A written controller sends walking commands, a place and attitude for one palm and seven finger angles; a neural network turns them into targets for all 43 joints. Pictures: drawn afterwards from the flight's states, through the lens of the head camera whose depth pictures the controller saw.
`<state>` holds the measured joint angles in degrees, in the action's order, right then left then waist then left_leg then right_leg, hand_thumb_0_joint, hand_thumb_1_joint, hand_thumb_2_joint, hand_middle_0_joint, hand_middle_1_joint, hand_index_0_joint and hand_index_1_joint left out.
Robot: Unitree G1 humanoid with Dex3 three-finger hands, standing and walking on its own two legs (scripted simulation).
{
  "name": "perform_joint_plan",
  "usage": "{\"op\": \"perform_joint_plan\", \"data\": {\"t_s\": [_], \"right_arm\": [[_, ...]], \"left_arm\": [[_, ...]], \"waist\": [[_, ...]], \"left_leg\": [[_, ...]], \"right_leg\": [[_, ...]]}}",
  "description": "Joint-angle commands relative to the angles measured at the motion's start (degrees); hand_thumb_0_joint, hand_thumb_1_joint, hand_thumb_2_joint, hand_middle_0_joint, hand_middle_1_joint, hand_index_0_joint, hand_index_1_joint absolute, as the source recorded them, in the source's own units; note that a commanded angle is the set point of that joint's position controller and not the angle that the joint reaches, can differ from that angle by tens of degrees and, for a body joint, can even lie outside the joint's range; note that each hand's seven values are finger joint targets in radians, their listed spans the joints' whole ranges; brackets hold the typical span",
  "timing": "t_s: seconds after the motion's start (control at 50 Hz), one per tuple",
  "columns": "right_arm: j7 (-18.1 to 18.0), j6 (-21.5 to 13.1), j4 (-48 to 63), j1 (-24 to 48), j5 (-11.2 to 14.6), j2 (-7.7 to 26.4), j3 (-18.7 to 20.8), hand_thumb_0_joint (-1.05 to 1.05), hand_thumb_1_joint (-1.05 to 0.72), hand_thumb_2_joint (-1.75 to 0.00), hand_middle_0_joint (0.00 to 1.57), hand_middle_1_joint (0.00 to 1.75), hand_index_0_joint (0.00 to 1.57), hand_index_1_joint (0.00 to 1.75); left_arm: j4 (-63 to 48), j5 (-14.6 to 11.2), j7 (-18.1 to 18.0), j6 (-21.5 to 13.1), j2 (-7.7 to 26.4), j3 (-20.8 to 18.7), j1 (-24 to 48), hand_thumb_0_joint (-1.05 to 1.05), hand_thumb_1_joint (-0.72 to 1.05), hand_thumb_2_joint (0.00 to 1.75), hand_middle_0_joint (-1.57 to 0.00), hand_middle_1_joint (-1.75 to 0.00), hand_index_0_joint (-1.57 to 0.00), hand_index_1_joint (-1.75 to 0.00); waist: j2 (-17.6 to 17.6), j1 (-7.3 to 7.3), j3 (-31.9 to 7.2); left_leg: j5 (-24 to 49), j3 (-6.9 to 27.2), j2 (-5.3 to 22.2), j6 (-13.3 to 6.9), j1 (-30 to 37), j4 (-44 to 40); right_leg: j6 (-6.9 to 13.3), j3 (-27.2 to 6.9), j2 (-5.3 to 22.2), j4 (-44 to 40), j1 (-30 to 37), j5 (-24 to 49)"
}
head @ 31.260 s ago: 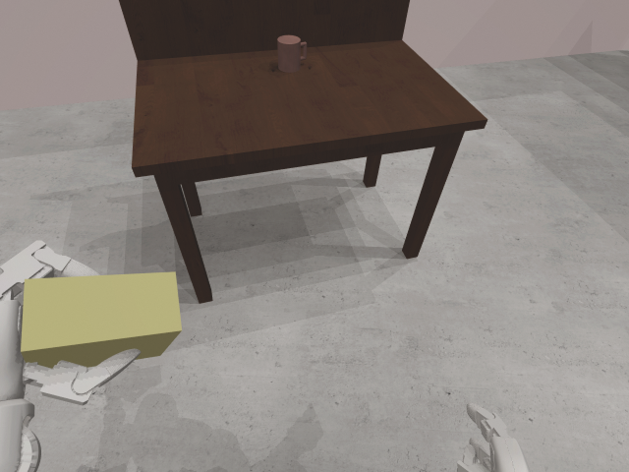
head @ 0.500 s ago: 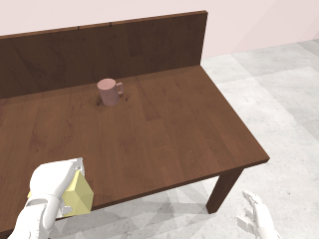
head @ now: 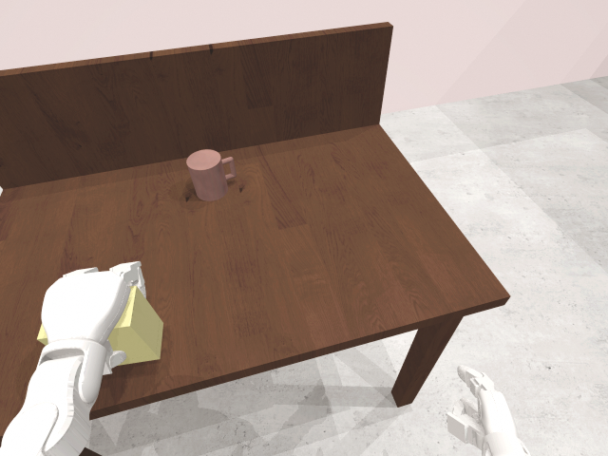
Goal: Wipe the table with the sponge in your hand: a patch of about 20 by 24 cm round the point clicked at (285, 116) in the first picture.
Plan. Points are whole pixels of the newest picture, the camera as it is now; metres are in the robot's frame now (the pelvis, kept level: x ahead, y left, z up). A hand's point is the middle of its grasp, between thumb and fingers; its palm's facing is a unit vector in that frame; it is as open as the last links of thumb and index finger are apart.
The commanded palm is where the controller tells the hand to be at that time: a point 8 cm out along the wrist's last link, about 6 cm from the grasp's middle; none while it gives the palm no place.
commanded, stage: lower the sponge onto the table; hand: left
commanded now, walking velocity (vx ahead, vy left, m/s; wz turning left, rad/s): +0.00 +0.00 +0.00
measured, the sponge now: (114, 335) +0.23 +0.33 +0.00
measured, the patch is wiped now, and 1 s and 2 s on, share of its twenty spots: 0.00 0.00 0.20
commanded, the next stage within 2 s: wipe forward along the first lane in 1.02 s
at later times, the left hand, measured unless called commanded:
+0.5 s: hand (95, 327) +0.22 +0.34 +0.03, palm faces +0.02 -0.06 -1.00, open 9.6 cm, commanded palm +0.19 +0.32 +0.07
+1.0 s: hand (112, 344) +0.22 +0.33 -0.01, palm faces -0.10 -0.07 -0.99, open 9.7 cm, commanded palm +0.20 +0.32 +0.05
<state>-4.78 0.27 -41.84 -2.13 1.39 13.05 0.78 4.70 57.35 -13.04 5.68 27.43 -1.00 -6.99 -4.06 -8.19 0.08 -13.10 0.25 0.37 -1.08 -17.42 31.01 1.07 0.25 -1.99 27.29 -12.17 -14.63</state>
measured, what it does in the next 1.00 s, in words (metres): stands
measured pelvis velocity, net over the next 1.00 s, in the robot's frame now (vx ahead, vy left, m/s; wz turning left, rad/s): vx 0.01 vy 0.00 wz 0.01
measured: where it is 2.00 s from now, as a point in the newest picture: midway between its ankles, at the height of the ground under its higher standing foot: outside the picture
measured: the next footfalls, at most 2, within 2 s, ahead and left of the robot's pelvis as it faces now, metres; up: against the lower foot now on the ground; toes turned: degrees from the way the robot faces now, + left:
none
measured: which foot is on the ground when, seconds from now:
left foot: down 0.00-1.00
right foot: down 0.00-1.00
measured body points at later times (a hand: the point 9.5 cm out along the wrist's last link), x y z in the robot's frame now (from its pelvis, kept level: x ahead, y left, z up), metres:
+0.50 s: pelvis +0.00 +0.00 +0.00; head +0.01 -0.02 +0.45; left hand +0.22 +0.34 +0.08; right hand +0.23 -0.22 -0.10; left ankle +0.04 +0.10 -0.74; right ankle +0.00 -0.12 -0.74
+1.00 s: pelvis +0.01 +0.00 +0.00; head +0.02 -0.01 +0.45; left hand +0.22 +0.33 +0.05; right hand +0.22 -0.22 -0.11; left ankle +0.04 +0.10 -0.74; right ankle +0.00 -0.12 -0.74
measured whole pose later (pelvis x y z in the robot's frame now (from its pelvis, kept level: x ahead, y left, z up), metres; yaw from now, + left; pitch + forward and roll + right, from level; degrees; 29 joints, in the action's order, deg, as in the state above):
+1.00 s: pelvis +0.01 +0.00 +0.00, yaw +1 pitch +3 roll -2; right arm -3.7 2.0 -41.7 -4.2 2.5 13.7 2.0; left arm 15.9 56.0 -14.3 9.3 24.7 -1.6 -7.5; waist -3.7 -6.0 -3.1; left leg -14.7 0.8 -0.2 -1.4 -22.5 33.9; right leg 0.6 0.7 -1.6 30.5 -17.2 -16.7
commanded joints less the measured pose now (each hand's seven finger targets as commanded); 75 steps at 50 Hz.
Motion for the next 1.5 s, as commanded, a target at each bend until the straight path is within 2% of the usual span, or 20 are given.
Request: {"op": "perform_joint_plan", "data": {"t_s": [0.0,0.08,0.14,0.22,0.28,0.32,0.38,0.44,0.5,0.62,0.74,0.8,0.92,0.94,1.04,1.22,1.24,1.32,1.34,1.48], "right_arm": [[0.96,-1.03,7.63,10.29,1.82,8.09,2.27,0.0,-0.9,-0.9,0.2,0.3,0.2,0.3],[1.37,0.25,9.88,12.13,3.28,9.06,0.89,0.0,-0.9,-0.9,0.2,0.3,0.2,0.3],[0.73,-1.17,11.17,10.57,2.37,8.55,0.85,0.0,-0.9,-0.9,0.2,0.3,0.2,0.3],[-0.73,-3.9,10.42,7.38,0.02,7.71,1.87,0.0,-0.9,-0.9,0.2,0.3,0.2,0.3],[-1.05,-4.22,8.76,5.75,-1.28,7.43,2.59,0.0,-0.9,-0.9,0.2,0.3,0.2,0.3],[-0.49,-3.75,7.88,5.73,-0.73,8.08,3.31,0.0,-0.9,-0.9,0.2,0.3,0.2,0.3],[0.39,-2.68,7.22,6.8,0.95,8.34,3.65,0.0,-0.9,-0.9,0.2,0.3,0.2,0.3],[1.11,-1.62,8.37,8.34,2.12,8.57,3.17,0.0,-0.9,-0.9,0.2,0.3,0.2,0.3],[1.33,-1.03,9.68,9.39,2.3,8.63,2.25,0.0,-0.9,-0.9,0.2,0.3,0.2,0.3],[-0.12,-2.11,9.5,6.94,0.44,8.53,2.53,0.0,-0.9,-0.9,0.2,0.3,0.2,0.3],[0.68,-2.19,8.88,5.47,0.91,7.76,3.46,0.0,-0.9,-0.9,0.2,0.3,0.2,0.3],[0.9,-1.49,8.78,6.0,1.21,8.46,3.53,0.0,-0.9,-0.9,0.2,0.3,0.2,0.3],[0.76,-1.03,8.75,6.17,0.85,8.91,3.49,0.0,-0.9,-0.9,0.2,0.3,0.2,0.3],[0.76,-1.02,9.53,5.48,0.98,8.06,3.39,0.0,-0.9,-0.9,0.2,0.3,0.2,0.3],[0.86,-0.6,8.93,5.26,1.22,8.43,3.28,0.0,-0.9,-0.9,0.2,0.3,0.2,0.3],[0.45,0.3,7.54,4.39,1.34,9.22,3.51,0.0,-0.9,-0.9,0.2,0.3,0.2,0.3],[0.36,0.21,8.1,3.51,1.49,8.72,3.41,0.0,-0.9,-0.9,0.2,0.3,0.2,0.3],[-0.06,0.59,6.54,2.54,1.75,9.56,3.55,0.0,-0.9,-0.9,0.2,0.3,0.2,0.3],[-0.13,0.47,7.29,1.59,1.92,8.97,3.48,0.0,-0.9,-0.9,0.2,0.3,0.2,0.3],[-0.13,0.85,6.56,-0.71,2.17,9.61,3.78,0.0,-0.9,-0.9,0.2,0.3,0.2,0.3]], "left_arm": [[1.57,-5.84,-3.18,10.75,10.21,-10.02,4.91,0.0,0.1,1.3,-1.2,-1.6,-1.2,-1.6],[1.89,-6.89,5.35,16.43,7.69,-1.21,4.11,0.0,0.1,1.3,-1.2,-1.6,-1.2,-1.6],[-3.88,-4.96,9.18,11.2,8.39,0.54,8.32,0.0,0.1,1.3,-1.2,-1.6,-1.2,-1.6],[-14.88,-2.32,5.14,-1.89,19.01,-9.55,16.72,0.0,0.1,1.3,-1.2,-1.6,-1.2,-1.6],[-12.95,1.26,-1.69,-5.8,18.16,-12.66,15.88,0.0,0.1,1.3,-1.2,-1.6,-1.2,-1.6],[-7.84,0.92,-4.99,-4.2,17.42,-15.24,12.02,0.0,0.1,1.3,-1.2,-1.6,-1.2,-1.6],[0.81,-2.1,-5.69,2.18,10.18,-10.14,9.27,0.0,0.1,1.3,-1.2,-1.6,-1.2,-1.6],[3.02,-5.23,-2.79,8.09,6.85,-5.98,3.43,0.0,0.1,1.3,-1.2,-1.6,-1.2,-1.6],[1.22,-3.47,1.15,10.46,8.16,-2.58,5.54,0.0,0.1,1.3,-1.2,-1.6,-1.2,-1.6],[-5.59,0.25,0.14,1.66,19.33,-11.92,13.88,0.0,0.1,1.3,-1.2,-1.6,-1.2,-1.6],[-0.48,-0.57,-2.84,1.53,8.37,-5.57,9.58,0.0,0.1,1.3,-1.2,-1.6,-1.2,-1.6],[2.56,-1.51,-2.67,3.69,9.2,-6.3,7.48,0.0,0.1,1.3,-1.2,-1.6,-1.2,-1.6],[1.35,0.02,-3.7,3.87,14.97,-10.74,7.96,0.0,0.1,1.3,-1.2,-1.6,-1.2,-1.6],[1.62,-0.52,-3.48,3.83,10.04,-6.83,6.48,0.0,0.1,1.3,-1.2,-1.6,-1.2,-1.6],[4.62,-0.58,-3.12,4.27,9.45,-5.89,8.13,0.0,0.1,1.3,-1.2,-1.6,-1.2,-1.6],[10.1,0.57,-3.58,3.8,14.25,-9.57,12.57,0.0,0.1,1.3,-1.2,-1.6,-1.2,-1.6],[9.53,0.45,-3.37,3.53,10.23,-5.23,15.34,0.0,0.1,1.3,-1.2,-1.6,-1.2,-1.6],[15.17,1.45,-3.61,3.3,14.86,-8.28,21.53,0.0,0.1,1.3,-1.2,-1.6,-1.2,-1.6],[16.0,1.24,-3.37,3.08,11.24,-4.58,22.45,0.0,0.1,1.3,-1.2,-1.6,-1.2,-1.6],[23.44,1.48,-3.0,1.08,12.8,-5.35,26.54,0.0,0.1,1.3,-1.2,-1.6,-1.2,-1.6]], "waist": [[3.64,-0.22,-10.56],[4.2,2.02,-7.85],[3.33,3.72,-8.72],[-2.95,2.88,-13.89],[-5.89,2.71,-14.18],[-4.52,2.26,-12.36],[1.23,1.94,-12.18],[2.19,0.66,-14.18],[2.98,2.05,-12.9],[-1.09,2.14,-13.84],[-2.34,2.73,-12.81],[2.71,2.41,-13.79],[-0.1,1.49,-16.13],[0.59,2.43,-15.52],[0.98,2.95,-12.08],[2.48,3.21,-11.75],[1.87,4.58,-11.74],[3.68,5.0,-10.46],[3.43,5.86,-10.62],[5.13,6.4,-14.05]], "left_leg": [[8.06,3.96,-0.72,0.54,6.75,-5.49],[6.71,4.34,-1.61,-0.73,5.03,-6.57],[4.83,4.86,-2.21,-2.24,6.08,-4.9],[5.36,6.05,-1.59,-2.6,10.68,-2.85],[8.01,5.72,-1.14,-1.36,11.82,-1.42],[7.13,6.12,-0.71,-0.6,10.18,-1.19],[5.97,4.62,-0.5,-0.1,6.22,-2.36],[7.66,3.5,-0.79,-0.1,5.08,-3.5],[8.92,4.6,-1.34,-0.74,4.93,-3.52],[7.56,5.43,-1.75,-1.92,7.29,-1.54],[7.77,5.17,-0.73,-0.81,7.31,-1.24],[8.91,4.75,-0.9,-0.79,5.59,-1.23],[10.67,4.78,-1.29,-0.91,5.79,-0.56],[10.08,4.07,-1.13,-1.29,4.87,-0.31],[7.38,4.05,-1.43,-1.41,3.58,-0.26],[5.55,4.31,-1.64,-1.33,1.85,0.21],[4.46,3.37,-1.48,-1.69,1.66,0.53],[1.04,3.86,-1.74,-1.53,-0.07,0.66],[-0.36,3.06,-1.66,-1.85,-0.87,0.84],[-0.31,2.51,-1.8,-1.88,-4.0,3.27]], "right_leg": [[3.01,-4.26,0.42,-6.2,-1.02,6.62],[2.32,-3.19,1.06,-6.09,0.31,7.49],[2.57,-2.8,0.09,-5.84,-1.49,5.82],[3.16,-5.21,-0.7,-4.6,-3.53,5.74],[3.85,-4.73,-0.46,-3.7,-6.82,6.03],[4.21,-5.63,-0.71,-3.69,-8.62,5.04],[3.18,-3.26,-0.06,-3.29,-7.53,4.86],[2.74,-1.96,0.14,-2.87,-2.95,7.27],[2.67,-2.47,0.39,-2.82,-2.23,9.09],[3.32,-4.54,-0.54,-2.9,-4.01,7.33],[3.36,-2.06,-0.63,-1.84,-7.9,6.57],[3.02,-2.83,-0.23,-1.88,-6.09,8.77],[3.38,-3.62,-0.37,-0.75,-4.33,10.83],[2.91,-1.8,-0.22,-0.54,-4.65,10.56],[2.97,-2.16,-0.27,-1.47,-6.92,8.03],[3.12,-3.48,-0.44,-1.22,-8.77,5.84],[2.67,-1.87,-0.3,-0.85,-9.59,5.22],[2.84,-3.18,-0.53,-1.21,-12.2,1.19],[2.42,-1.59,-0.35,-0.81,-12.59,0.12],[2.21,-2.46,-0.26,0.73,-13.36,1.95]]}}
